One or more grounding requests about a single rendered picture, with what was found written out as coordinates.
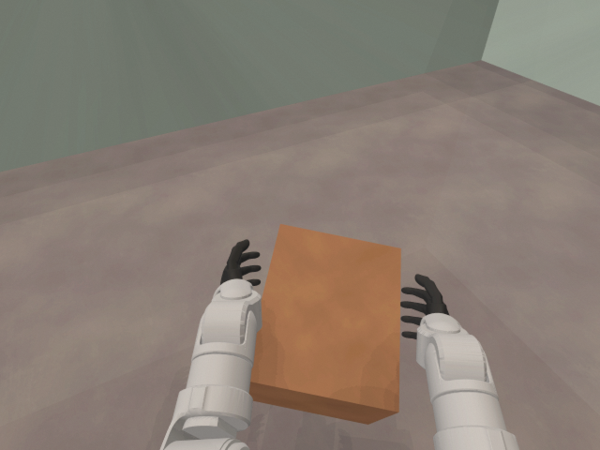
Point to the robot right forearm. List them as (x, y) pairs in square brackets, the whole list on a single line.
[(465, 402)]

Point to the robot right hand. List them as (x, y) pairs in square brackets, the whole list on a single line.
[(432, 297)]

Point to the robot left hand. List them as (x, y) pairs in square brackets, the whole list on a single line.
[(233, 269)]

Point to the robot left forearm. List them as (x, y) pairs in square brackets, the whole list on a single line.
[(216, 403)]

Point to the carton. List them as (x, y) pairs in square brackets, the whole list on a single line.
[(330, 337)]

